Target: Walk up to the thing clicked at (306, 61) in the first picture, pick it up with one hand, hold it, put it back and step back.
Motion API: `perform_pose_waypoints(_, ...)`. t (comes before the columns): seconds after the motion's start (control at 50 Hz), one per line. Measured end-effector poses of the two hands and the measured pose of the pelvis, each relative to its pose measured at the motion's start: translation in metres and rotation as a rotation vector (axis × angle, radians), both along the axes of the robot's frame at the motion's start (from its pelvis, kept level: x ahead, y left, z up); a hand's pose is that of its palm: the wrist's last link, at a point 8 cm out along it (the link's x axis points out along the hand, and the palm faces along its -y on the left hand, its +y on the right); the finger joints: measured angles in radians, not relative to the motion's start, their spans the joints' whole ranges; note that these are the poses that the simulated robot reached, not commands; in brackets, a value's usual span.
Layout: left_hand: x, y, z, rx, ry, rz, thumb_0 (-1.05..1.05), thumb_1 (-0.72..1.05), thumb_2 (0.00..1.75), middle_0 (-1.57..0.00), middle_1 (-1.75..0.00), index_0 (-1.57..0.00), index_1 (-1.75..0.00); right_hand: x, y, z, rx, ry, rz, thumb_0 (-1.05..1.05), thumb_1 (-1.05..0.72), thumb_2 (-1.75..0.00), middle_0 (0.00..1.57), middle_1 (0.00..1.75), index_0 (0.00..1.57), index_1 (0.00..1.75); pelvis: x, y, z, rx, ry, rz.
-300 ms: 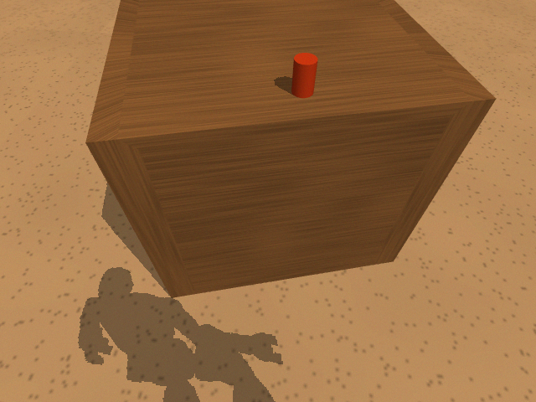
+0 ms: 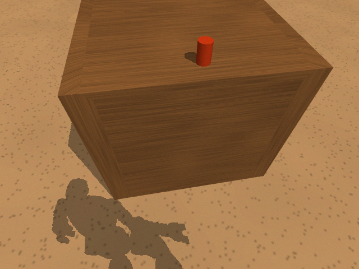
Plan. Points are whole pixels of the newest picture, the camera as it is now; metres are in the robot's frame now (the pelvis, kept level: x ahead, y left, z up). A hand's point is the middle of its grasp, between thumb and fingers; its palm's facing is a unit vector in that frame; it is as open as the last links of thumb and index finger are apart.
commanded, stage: stand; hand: right
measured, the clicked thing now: (204, 51) +0.75 -0.08 +0.06
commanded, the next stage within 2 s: walk up in 0.82 s
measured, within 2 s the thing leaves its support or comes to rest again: neither
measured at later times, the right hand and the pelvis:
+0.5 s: hand out of the picture +0.08 -0.25 -0.16, palm faces -0.03 +0.94 -0.33, open 7.4 cm; pelvis +0.00 +0.00 +0.00, yaw +0 degrees
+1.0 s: hand out of the picture +0.09 -0.25 -0.16, palm faces -0.11 +0.93 -0.34, open 7.4 cm; pelvis +0.02 +0.01 -0.01, yaw +3 degrees
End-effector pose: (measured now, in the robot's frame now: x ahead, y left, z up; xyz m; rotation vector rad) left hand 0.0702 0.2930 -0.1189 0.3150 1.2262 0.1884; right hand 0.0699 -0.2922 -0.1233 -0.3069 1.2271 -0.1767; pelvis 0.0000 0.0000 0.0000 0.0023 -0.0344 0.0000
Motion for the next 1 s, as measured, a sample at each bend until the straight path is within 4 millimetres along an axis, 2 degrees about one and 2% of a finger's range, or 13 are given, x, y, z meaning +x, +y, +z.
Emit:
perform_pose_waypoints(0.84, 0.004, 0.002, 0.003, 0.006, -0.010, 0.013, 0.00, 0.91, 0.90, -0.20, -0.30, -0.20, -0.30, 0.005, -0.003, 0.000, 0.001, -0.009, 0.001, 0.01, -0.90, -0.90, 0.20, 0.30, 0.20, 0.30, 0.005, -0.002, 0.000, 0.000, -0.005, 0.001)
perform_pose_waypoints(0.92, 0.000, 0.011, 0.004, 0.007, -0.065, 0.044, 0.00, 0.91, 0.90, -0.20, -0.30, -0.21, -0.30, 0.005, -0.007, -0.002, 0.001, 0.006, 0.027, 0.01, -0.90, -0.90, 0.20, 0.30, 0.20, 0.30, 0.013, -0.001, -0.005, -0.008, -0.003, 0.027)
perform_pose_waypoints(1.0, -0.016, 0.031, 0.006, 0.029, -0.064, 0.094, 0.00, 0.91, 0.90, -0.20, -0.31, -0.21, -0.30, 0.017, -0.006, 0.001, -0.021, 0.043, 0.065, 0.01, -0.90, -0.90, 0.20, 0.30, 0.20, 0.30, 0.024, 0.010, -0.006, -0.015, -0.004, 0.048)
